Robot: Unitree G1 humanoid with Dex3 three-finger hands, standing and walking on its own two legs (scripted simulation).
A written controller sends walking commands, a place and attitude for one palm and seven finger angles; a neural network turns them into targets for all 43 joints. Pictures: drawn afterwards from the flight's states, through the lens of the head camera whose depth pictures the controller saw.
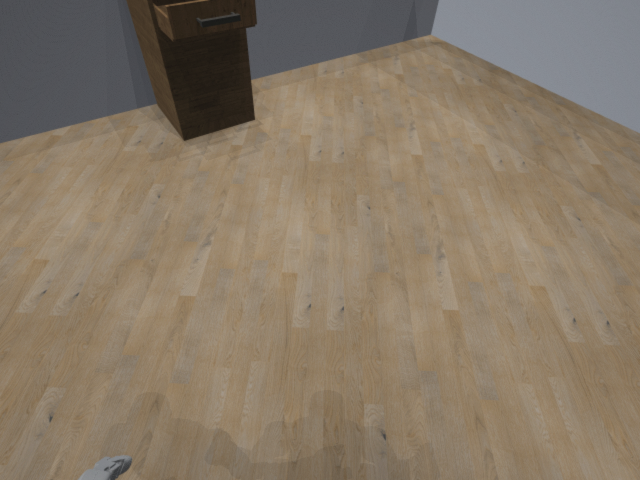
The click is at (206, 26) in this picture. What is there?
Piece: drawer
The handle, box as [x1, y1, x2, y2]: [196, 12, 240, 27]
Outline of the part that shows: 239,14 231,12 230,15 201,20 199,18 196,19 203,27 240,20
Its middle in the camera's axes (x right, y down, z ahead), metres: -0.44 -0.93 +1.63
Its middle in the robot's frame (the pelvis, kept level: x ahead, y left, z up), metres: +1.82 +0.51 -0.12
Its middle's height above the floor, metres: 0.65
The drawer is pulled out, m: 0.18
